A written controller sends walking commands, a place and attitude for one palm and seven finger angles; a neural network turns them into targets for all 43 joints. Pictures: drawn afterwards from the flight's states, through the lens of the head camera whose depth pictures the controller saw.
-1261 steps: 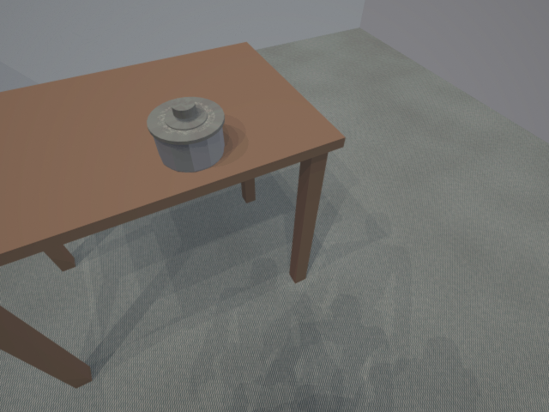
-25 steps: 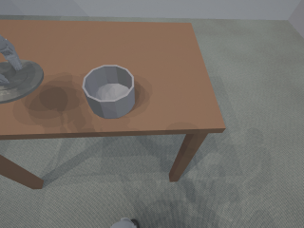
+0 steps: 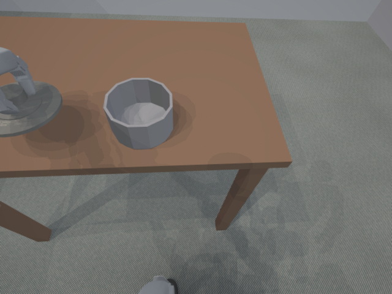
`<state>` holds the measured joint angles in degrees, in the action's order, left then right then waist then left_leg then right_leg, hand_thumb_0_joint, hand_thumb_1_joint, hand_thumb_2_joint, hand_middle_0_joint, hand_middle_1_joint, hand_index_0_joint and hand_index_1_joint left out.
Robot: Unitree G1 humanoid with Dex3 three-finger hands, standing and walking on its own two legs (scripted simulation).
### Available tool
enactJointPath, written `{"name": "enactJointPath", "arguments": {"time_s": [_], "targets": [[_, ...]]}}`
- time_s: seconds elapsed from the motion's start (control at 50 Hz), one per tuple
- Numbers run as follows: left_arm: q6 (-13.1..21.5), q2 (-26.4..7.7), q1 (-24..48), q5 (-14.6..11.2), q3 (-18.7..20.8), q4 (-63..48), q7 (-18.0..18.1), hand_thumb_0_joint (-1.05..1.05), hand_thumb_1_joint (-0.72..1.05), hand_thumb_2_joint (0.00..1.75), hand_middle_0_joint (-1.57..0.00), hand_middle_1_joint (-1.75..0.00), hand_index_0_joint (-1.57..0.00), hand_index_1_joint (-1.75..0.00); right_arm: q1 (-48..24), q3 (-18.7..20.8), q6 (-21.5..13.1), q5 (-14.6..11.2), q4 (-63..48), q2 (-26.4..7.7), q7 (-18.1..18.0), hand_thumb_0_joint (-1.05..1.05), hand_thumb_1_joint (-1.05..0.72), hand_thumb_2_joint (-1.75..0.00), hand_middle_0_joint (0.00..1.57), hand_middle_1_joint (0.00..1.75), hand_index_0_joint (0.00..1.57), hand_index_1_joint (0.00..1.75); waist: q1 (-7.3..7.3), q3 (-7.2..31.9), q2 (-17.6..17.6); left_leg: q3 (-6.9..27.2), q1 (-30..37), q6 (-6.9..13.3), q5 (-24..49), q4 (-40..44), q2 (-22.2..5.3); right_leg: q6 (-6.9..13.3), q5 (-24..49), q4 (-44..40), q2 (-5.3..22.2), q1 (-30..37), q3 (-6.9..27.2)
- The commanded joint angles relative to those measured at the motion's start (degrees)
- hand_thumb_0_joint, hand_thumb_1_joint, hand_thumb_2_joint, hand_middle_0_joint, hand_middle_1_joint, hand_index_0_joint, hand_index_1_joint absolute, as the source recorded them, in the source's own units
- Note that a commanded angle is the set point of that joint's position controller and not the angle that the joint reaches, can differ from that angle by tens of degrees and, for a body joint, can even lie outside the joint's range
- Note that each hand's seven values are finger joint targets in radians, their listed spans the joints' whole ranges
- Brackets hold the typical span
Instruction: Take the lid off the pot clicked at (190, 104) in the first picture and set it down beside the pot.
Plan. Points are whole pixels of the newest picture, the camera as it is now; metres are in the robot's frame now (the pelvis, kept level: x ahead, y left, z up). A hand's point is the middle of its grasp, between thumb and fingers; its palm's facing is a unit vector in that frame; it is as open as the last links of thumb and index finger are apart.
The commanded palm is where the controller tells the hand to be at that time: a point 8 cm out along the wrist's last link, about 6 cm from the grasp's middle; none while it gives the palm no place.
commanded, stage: lower the lid onto the table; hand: left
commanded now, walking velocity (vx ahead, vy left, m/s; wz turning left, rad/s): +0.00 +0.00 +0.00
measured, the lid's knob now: (11, 95) +0.48 +0.35 +0.11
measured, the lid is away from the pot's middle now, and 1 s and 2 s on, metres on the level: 0.24 0.24 0.24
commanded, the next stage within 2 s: open the fingers wide in 1.00 s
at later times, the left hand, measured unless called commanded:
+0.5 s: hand (15, 109) +0.45 +0.34 +0.10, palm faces -0.48 -0.14 -0.87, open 7.8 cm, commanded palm +0.50 +0.34 +0.16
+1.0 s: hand (20, 118) +0.45 +0.34 +0.07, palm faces -0.50 -0.13 -0.86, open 7.8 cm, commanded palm +0.51 +0.34 +0.13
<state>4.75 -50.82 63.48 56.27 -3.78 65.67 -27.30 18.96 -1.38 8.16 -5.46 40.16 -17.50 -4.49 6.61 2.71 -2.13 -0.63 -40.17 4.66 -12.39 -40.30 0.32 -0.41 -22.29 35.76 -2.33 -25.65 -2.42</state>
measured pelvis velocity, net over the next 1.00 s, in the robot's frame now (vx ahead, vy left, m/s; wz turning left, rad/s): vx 0.00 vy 0.00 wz -0.03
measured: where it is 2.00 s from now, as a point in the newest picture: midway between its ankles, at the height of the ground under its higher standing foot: outside the picture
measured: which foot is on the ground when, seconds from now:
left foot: down 0.00-1.00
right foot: down 0.00-1.00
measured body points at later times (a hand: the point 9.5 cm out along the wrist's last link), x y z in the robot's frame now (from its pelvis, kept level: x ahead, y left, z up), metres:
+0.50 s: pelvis +0.00 -0.01 -0.01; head +0.08 +0.02 +0.43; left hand +0.47 +0.34 +0.15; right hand +0.01 -0.29 -0.12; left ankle +0.07 +0.06 -0.71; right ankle -0.06 -0.14 -0.71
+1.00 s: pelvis +0.00 +0.00 -0.02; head +0.10 +0.03 +0.42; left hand +0.48 +0.35 +0.12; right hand +0.00 -0.29 -0.12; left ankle +0.07 +0.06 -0.71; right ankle -0.06 -0.14 -0.71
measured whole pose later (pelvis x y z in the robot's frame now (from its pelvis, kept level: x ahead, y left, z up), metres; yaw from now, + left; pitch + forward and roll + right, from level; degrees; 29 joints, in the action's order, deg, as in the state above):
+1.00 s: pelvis +0.00 +0.00 -0.02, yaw -1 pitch +16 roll -5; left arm 9.3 -52.4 59.2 57.7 -0.4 67.5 -24.4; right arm 19.3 -1.8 8.1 -5.4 40.4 -16.8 -6.4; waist 7.7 4.1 -2.3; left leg -0.4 -48.6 4.5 -15.2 -47.4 -1.1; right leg -0.3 -24.9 42.5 -3.7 -33.9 -2.4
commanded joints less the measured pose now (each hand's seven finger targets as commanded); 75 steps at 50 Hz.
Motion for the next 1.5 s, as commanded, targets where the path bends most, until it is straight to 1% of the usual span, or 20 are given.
{"name": "enactJointPath", "arguments": {"time_s": [0.0, 0.12, 0.18, 0.26, 0.28, 0.36, 0.54, 0.78, 0.82, 0.88, 0.94, 1.04, 1.06, 1.08, 1.14, 1.22, 1.26, 1.34, 1.38, 1.48], "targets": [[0.31, -16.25, 29.66, -0.21, 3.58, -12.65, 2.83, 0.00, 0.66, 0.94, -0.87, -1.08, -0.84, -1.04, 5.07, 3.90, -0.66, 0.47, -3.54, -11.48, -0.84, 0.00, -0.90, -0.90, 0.20, 0.30, 0.20, 0.30, 0.42, 25.25, -11.09, 7.50, 40.40, -0.77, 14.43, 1.50, -0.91, 2.87, 8.86, -4.70, -3.04, -16.38, -1.50], [0.13, -17.53, 27.23, -0.23, 4.52, -8.87, 3.15, 0.00, 0.66, 0.94, -0.87, -1.08, -0.84, -1.04, 5.29, 3.85, -0.43, 0.23, -3.27, -11.77, -0.90, 0.00, -0.90, -0.90, 0.20, 0.30, 0.20, 0.30, 0.64, 21.50, -6.60, 6.52, 34.13, -0.47, 6.14, 1.83, -0.72, 2.67, 6.63, -4.76, -2.80, -15.89, -1.13], [1.00, -20.46, 29.39, 0.55, 6.21, -12.64, 3.82, 0.00, 0.66, 0.94, -0.87, -1.08, -0.84, -1.04, 5.21, 3.65, -0.58, 0.49, -3.61, -11.59, -1.35, 0.00, -0.90, -0.90, 0.20, 0.30, 0.20, 0.30, -0.03, 26.53, -10.96, 6.35, 37.15, -0.62, 10.04, 0.91, -0.90, 2.79, 8.15, -3.60, -2.89, -15.08, -0.79], [1.84, -16.48, 27.17, -0.64, 3.92, -12.13, 3.38, 0.00, 0.66, 0.94, -0.87, -1.08, -0.84, -1.04, 4.78, 3.30, -1.20, 0.21, -3.94, -11.10, -1.80, 0.00, -0.90, -0.90, 0.20, 0.30, 0.20, 0.30, 0.18, 24.85, -9.06, 6.19, 36.44, -0.43, 9.88, 0.81, -0.98, 2.86, 8.02, -2.85, -3.14, -16.13, -1.44], [1.54, -19.59, 26.99, 0.14, 6.12, -9.75, 3.85, 0.00, 0.66, 0.94, -0.87, -1.08, -0.84, -1.04, 5.65, 3.64, -0.83, 0.39, -3.06, -11.70, -1.85, 0.00, -0.90, -0.90, 0.20, 0.30, 0.20, 0.30, 0.55, 24.69, -8.31, 6.29, 35.09, -0.52, 8.00, 0.46, -1.13, 2.63, 7.44, -3.19, -2.97, -16.25, -0.89], [2.35, -16.93, 27.34, -0.52, 3.98, -13.03, 3.68, 0.00, 0.66, 0.94, -0.87, -1.08, -0.84, -1.04, 5.09, 3.30, -1.43, 0.23, -3.46, -11.16, -2.22, 0.00, -0.90, -0.90, 0.20, 0.30, 0.20, 0.30, 0.25, 25.80, -9.97, 5.67, 35.91, -0.45, 10.91, 0.00, -1.15, 2.88, 8.81, -1.98, -3.07, -16.28, -1.34], [2.65, -22.47, 25.80, 0.33, 8.01, -11.30, 4.45, 0.00, 0.66, 0.94, -0.87, -1.08, -0.84, -1.04, 6.42, 3.59, -0.97, 0.24, -2.71, -11.56, -2.46, 0.00, -0.90, -0.90, 0.20, 0.30, 0.20, 0.30, 0.67, 26.41, -9.71, 4.91, 32.51, -0.30, 10.39, -1.94, -0.94, 2.54, 10.21, -2.00, -3.02, -15.67, -0.48], [3.69, -22.22, 22.87, 0.88, 8.42, -9.94, 4.89, 0.00, 0.66, 0.94, -0.87, -1.08, -0.84, -1.04, 7.18, 3.62, -0.34, 0.44, -2.48, -11.54, -2.58, 0.00, -0.90, -0.90, 0.20, 0.30, 0.20, 0.30, 0.87, 27.16, -11.88, 5.41, 33.62, -0.60, 14.39, -4.03, -1.47, 2.48, 9.43, 0.06, -3.49, -19.93, -0.78], [3.53, -20.02, 22.99, 0.58, 6.45, -8.61, 4.64, 0.00, 0.66, 0.94, -0.87, -1.08, -0.84, -1.04, 7.01, 3.51, -0.36, 0.18, -2.45, -11.64, -2.55, 0.00, -0.90, -0.90, 0.20, 0.30, 0.20, 0.30, 1.79, 23.51, -9.79, 5.51, 30.42, -0.52, 9.68, -3.58, -1.47, 2.49, 7.74, -0.34, -3.43, -21.16, -0.97], [4.46, -22.65, 25.80, 0.91, 8.47, -13.47, 5.46, 0.00, 0.66, 0.94, -0.87, -1.08, -0.84, -1.04, 7.45, 3.68, -0.38, 0.67, -2.23, -11.62, -2.87, 0.00, -0.90, -0.90, 0.20, 0.30, 0.20, 0.30, 0.95, 29.76, -14.63, 6.55, 35.71, -0.88, 14.41, -4.14, -2.13, 2.63, 8.24, 0.76, -3.39, -21.55, -0.76], [4.39, -20.87, 22.93, 0.63, 8.14, -9.72, 5.53, 0.00, 0.66, 0.94, -0.87, -1.08, -0.84, -1.04, 7.77, 3.75, -0.59, 0.56, -2.28, -11.51, -2.88, 0.00, -0.90, -0.90, 0.20, 0.30, 0.20, 0.30, 1.76, 26.51, -10.43, 6.62, 32.87, -0.60, 11.53, -4.40, -1.86, 2.56, 7.59, 0.30, -3.56, -22.60, -1.07], [4.17, -19.83, 24.17, 1.49, 7.23, -10.32, 6.43, 0.00, 0.66, 0.94, -0.87, -1.08, -0.84, -1.04, 8.00, 3.75, -0.45, 0.74, -2.09, -11.58, -2.78, 0.00, -0.90, -0.90, 0.20, 0.30, 0.20, 0.30, 1.88, 26.36, -12.48, 7.61, 33.36, -0.94, 10.19, -4.03, -2.30, 2.82, 5.90, 0.83, -3.53, -25.00, -1.30], [5.04, -19.46, 24.92, 0.93, 7.43, -14.19, 6.47, 0.00, 0.66, 0.94, -0.87, -1.08, -0.84, -1.04, 7.69, 3.53, -0.66, 0.91, -2.50, -11.20, -2.92, 0.00, -0.90, -0.90, 0.20, 0.30, 0.20, 0.30, 0.78, 29.32, -13.84, 8.09, 36.51, -1.18, 15.17, -4.12, -2.65, 2.98, 6.45, 2.12, -3.71, -24.89, -1.79], [5.07, -21.38, 12.02, 1.22, 13.33, -15.30, 7.11, 0.00, 0.66, 0.94, -0.87, -1.08, -0.84, -1.04, 7.72, 4.61, -0.04, 1.27, -5.19, -10.29, -1.56, 0.00, -0.90, -0.90, 0.20, 0.30, 0.20, 0.30, -3.09, 33.39, -16.04, 9.24, 40.04, -2.35, 21.13, -4.00, -2.14, 3.68, 6.63, 2.11, -3.75, -22.65, -1.91], [6.18, -20.26, 11.50, 0.75, 14.08, -15.13, 8.19, 0.00, 0.62, 0.90, -0.83, -1.07, -0.80, -1.04, 6.40, 4.87, 1.92, 1.50, -4.74, -10.75, -0.99, 0.00, -0.90, -0.90, 0.20, 0.30, 0.20, 0.30, -0.41, 27.88, -9.35, 7.62, 34.58, -1.18, 17.90, -4.61, -1.85, 3.06, 7.54, 0.89, -3.83, -23.08, -1.51], [4.90, -20.59, 17.89, 1.57, 11.96, -17.01, 10.08, 0.00, 0.56, 0.85, -0.77, -1.06, -0.74, -1.03, 6.32, 4.57, 1.90, 1.12, -4.56, -11.15, -1.21, 0.00, -0.90, -0.90, 0.20, 0.30, 0.20, 0.30, 0.01, 26.08, -11.18, 8.62, 33.76, -1.06, 7.54, -1.88, -1.81, 3.46, 3.33, 0.13, -3.50, -23.99, -1.44], [5.86, -19.41, 18.66, 0.81, 11.49, -22.28, 10.41, 0.00, 0.53, 0.83, -0.74, -1.05, -0.72, -1.03, 5.53, 4.22, 0.98, 1.20, -5.08, -10.49, -1.65, 0.00, -0.90, -0.90, 0.20, 0.30, 0.20, 0.30, -0.87, 29.57, -14.16, 9.06, 38.70, -1.12, 11.76, -1.80, -2.14, 3.61, 3.98, 0.63, -3.45, -23.62, -1.60], [3.62, -18.87, 16.17, 0.51, 10.45, -12.48, 10.43, 0.00, 0.46, 0.80, -0.69, -1.04, -0.67, -1.01, 5.85, 4.09, 0.94, 0.81, -4.14, -11.14, -1.92, 0.00, -0.90, -0.90, 0.20, 0.30, 0.20, 0.30, 0.82, 22.75, -6.63, 7.90, 29.70, -0.44, 0.54, -0.61, -1.27, 3.12, 1.90, -1.32, -3.08, -21.60, -1.05], [4.12, -17.23, 19.72, 0.70, 7.84, -15.12, 10.06, 0.00, 0.43, 0.79, -0.66, -1.02, -0.64, -1.00, 5.67, 3.84, 0.35, 0.94, -3.76, -11.07, -2.40, 0.00, -0.90, -0.90, 0.20, 0.30, 0.20, 0.30, 1.00, 24.65, -10.75, 7.94, 32.79, -0.71, 1.49, -0.66, -1.55, 3.23, 1.99, -0.52, -2.89, -22.83, -0.95], [4.82, -18.84, 18.50, -0.21, 9.32, -15.06, 8.93, 0.00, 0.34, 0.75, -0.59, -1.00, -0.58, -0.98, 5.66, 3.79, -0.32, 0.87, -3.66, -11.25, -3.01, 0.00, -0.90, -0.90, 0.20, 0.30, 0.20, 0.30, 0.85, 25.10, -9.60, 7.74, 32.63, -0.52, 2.33, -1.18, -1.58, 3.06, 2.72, -0.70, -2.80, -21.81, -0.84]]}}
